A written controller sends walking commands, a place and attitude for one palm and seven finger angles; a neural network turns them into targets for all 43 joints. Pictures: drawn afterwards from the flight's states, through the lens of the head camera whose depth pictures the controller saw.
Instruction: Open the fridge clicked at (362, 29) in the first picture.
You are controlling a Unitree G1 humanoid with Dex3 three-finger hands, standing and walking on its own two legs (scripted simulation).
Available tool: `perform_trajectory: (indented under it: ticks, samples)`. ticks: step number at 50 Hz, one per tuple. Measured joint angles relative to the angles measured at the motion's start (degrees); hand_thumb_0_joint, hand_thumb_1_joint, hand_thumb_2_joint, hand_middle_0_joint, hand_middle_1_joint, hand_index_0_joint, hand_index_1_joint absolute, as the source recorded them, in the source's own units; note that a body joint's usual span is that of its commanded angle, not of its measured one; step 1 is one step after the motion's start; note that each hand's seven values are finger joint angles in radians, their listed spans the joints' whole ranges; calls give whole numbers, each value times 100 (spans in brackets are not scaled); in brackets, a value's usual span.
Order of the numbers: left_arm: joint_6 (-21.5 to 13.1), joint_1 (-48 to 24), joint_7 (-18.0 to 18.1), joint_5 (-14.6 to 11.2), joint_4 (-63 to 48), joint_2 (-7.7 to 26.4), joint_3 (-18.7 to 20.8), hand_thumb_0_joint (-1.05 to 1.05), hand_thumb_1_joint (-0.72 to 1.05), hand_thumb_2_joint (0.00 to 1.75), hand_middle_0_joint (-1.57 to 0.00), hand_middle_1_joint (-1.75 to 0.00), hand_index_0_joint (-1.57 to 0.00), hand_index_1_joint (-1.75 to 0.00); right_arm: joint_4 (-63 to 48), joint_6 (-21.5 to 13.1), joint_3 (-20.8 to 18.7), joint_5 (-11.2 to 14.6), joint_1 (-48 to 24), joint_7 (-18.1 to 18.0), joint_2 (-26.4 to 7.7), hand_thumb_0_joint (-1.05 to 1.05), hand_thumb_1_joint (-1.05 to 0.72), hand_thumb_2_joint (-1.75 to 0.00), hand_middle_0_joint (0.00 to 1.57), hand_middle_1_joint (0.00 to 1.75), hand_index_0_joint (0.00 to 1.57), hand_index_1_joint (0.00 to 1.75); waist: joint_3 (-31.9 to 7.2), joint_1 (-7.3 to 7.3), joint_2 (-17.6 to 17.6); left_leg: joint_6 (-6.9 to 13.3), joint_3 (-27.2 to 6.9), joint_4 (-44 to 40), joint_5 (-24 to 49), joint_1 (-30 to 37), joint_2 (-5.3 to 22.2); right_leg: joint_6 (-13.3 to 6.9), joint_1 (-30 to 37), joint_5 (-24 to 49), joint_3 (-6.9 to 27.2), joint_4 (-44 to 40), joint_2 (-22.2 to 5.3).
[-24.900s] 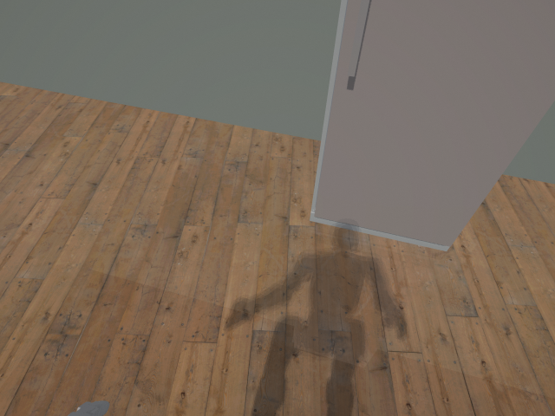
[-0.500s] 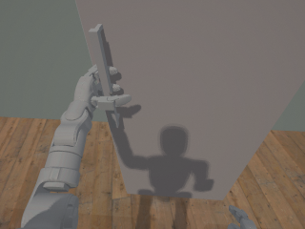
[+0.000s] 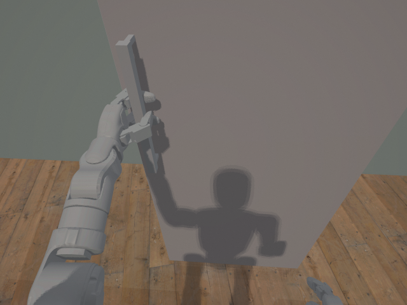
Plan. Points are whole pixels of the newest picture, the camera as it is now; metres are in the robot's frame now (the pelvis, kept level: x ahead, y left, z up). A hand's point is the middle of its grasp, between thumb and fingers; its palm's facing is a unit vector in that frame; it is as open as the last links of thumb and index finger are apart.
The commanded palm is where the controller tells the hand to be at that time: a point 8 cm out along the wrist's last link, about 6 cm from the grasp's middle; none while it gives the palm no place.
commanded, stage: grip the handle and tug to test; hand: left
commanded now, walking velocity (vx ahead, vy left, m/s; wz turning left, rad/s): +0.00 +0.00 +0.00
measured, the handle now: (143, 114) +0.45 +0.16 +0.17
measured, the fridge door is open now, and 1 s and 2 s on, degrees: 0 7 26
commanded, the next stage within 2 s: pull the door a little, standing still in 0.54 s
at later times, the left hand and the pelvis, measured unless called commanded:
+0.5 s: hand (147, 128) +0.39 +0.13 +0.18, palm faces -0.01 -1.00 -0.01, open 5.8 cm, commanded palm +0.33 +0.19 +0.18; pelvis +0.02 +0.00 +0.00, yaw -2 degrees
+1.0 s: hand (143, 150) +0.33 +0.13 +0.18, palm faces -0.03 -1.00 -0.03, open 6.0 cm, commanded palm +0.28 +0.18 +0.18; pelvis +0.03 -0.01 +0.00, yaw -1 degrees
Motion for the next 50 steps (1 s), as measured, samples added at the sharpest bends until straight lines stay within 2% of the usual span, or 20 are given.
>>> perform_trajectory:
  ticks: [13, 21, 29, 34, 38, 42, 50]
  samples:
    - [23, 80, 38, 9, -57, -7, 38, 1, 74, 84, -35, -135, -35, -135, -57, 10, 16, -14, -46, 38, 39, 1, -90, -90, 21, 30, 21, 30, -35, -2, 9, -19, 1, -27, 1, 27, 10, -20, 10, -13, 5, 1, 12]
    - [140, 538, -31, -38, -603, 58, 189, 1, 76, 81, -32, -136, -31, -136, -206, 49, 27, -20, -56, 105, 29, 1, -90, -90, 21, 30, 21, 30, -86, -67, 27, -31, 109, -91, -46, 126, 36, -22, 45, -41, 116, -20, 35]
    - [390, 1247, -64, -111, -1607, 64, 298, 1, 78, 80, -30, -136, -27, -135, -377, 121, -22, -25, -80, 175, -16, 1, -90, -90, 21, 30, 20, 30, -157, -109, 29, -43, 209, -122, -152, 209, 54, -17, 82, -121, 222, -32, 51]
    - [593, 1575, -45, -129, -2197, -11, 211, 1, 78, 79, -30, -135, -27, -134, -404, 142, -59, -36, -108, 182, -45, 1, -90, -90, 20, 30, 20, 30, -179, -38, 25, -45, 184, -92, -223, 228, 42, -12, 117, -190, 201, -15, 40]
    - [727, 1495, -34, -107, -2285, -72, 40, 1, 76, 80, -31, -134, -28, -134, -310, 151, -52, -60, -186, 135, -54, 1, -90, -90, 20, 30, 20, 30, -153, 76, 3, -47, 84, -24, -264, 206, 13, -13, 154, -252, 102, 13, 14]
    - [815, 1593, -37, -119, -2432, -107, -8, 1, 75, 81, -32, -134, -29, -134, -322, 197, -9, -83, -298, 140, -19, 1, -90, -90, 20, 30, 20, 30, -185, 115, 23, -48, 41, -15, -263, 195, -3, -14, 151, -268, 62, 36, 1]
    - [900, 2641, -144, -205, -3527, -176, -82, 1, 73, 80, -33, -135, -28, -134, -562, 267, 83, -96, -371, 229, 93, 1, -90, -90, 20, 30, 20, 30, -320, 136, 87, -54, 37, -12, -267, 230, -12, -15, 158, -300, 66, 98, -9]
